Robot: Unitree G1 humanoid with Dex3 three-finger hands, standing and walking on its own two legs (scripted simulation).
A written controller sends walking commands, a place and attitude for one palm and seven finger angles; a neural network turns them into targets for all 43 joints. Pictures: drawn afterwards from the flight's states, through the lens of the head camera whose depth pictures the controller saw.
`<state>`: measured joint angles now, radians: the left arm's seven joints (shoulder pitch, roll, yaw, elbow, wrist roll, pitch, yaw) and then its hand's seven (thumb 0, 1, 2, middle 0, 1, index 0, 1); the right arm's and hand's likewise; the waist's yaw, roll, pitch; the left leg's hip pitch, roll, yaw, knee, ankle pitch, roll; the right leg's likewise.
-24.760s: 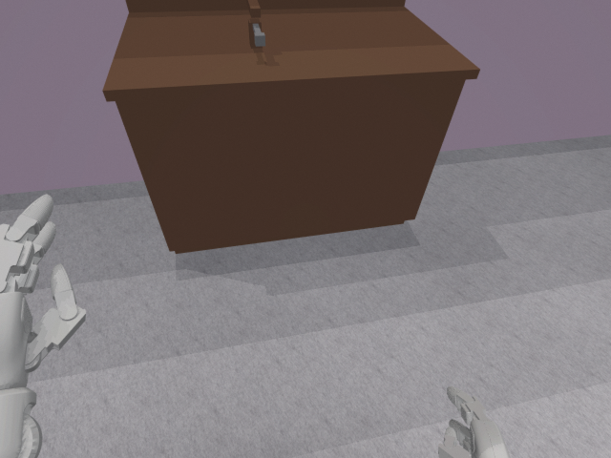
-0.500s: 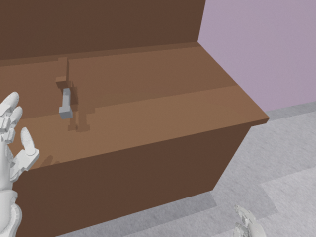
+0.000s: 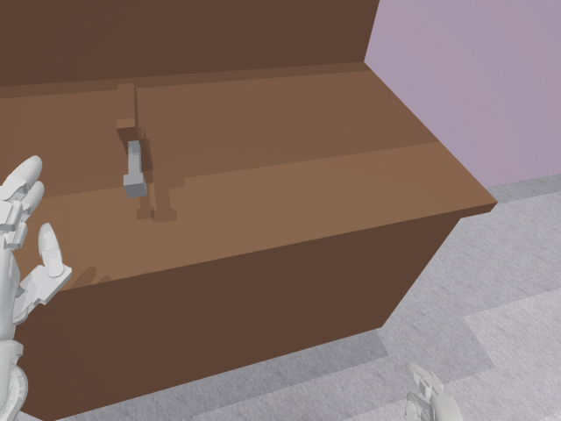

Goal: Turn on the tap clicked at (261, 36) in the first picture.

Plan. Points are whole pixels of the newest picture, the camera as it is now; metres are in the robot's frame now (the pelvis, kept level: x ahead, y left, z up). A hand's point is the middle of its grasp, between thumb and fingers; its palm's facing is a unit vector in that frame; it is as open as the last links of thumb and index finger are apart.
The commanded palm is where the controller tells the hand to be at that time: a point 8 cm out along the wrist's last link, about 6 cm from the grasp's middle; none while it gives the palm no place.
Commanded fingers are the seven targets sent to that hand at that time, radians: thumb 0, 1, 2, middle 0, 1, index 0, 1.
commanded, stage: come to a stop and stand still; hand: left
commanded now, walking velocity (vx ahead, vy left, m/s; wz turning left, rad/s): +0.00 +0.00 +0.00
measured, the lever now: (135, 185) +0.42 +0.27 +0.09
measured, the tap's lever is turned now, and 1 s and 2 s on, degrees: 0 0 0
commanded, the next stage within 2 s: look again from close up in 0.58 s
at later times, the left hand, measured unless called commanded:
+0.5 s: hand (66, 233) +0.25 +0.26 +0.18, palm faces +0.40 -0.85 -0.34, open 7.4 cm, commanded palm +0.19 +0.30 +0.18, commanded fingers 0.00 0.90 0.90 -0.20 -0.30 -0.20 -0.30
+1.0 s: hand (44, 254) +0.22 +0.27 +0.18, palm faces +0.43 -0.84 -0.33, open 7.4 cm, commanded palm +0.17 +0.30 +0.18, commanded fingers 0.00 0.90 0.90 -0.20 -0.30 -0.20 -0.30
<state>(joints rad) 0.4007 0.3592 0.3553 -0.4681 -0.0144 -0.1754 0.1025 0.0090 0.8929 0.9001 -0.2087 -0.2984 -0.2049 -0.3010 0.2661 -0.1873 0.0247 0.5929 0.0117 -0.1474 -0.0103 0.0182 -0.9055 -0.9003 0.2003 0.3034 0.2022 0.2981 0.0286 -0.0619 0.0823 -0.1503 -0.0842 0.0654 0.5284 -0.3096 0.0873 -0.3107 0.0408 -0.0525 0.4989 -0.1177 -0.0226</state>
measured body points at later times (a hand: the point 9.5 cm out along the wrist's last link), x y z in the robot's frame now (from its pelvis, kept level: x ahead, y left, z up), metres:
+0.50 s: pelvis +0.04 +0.02 +0.01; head +0.06 +0.04 +0.45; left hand +0.23 +0.31 +0.19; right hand +0.23 -0.20 -0.06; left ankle -0.01 +0.06 -0.73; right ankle +0.10 -0.07 -0.73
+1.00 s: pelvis +0.02 +0.02 +0.01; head +0.02 +0.04 +0.46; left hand +0.19 +0.31 +0.19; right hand +0.20 -0.19 -0.07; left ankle -0.01 +0.06 -0.73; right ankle +0.10 -0.07 -0.73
